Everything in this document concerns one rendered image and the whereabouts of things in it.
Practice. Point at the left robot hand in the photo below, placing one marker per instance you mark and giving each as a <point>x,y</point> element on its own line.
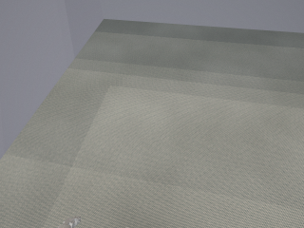
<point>70,222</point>

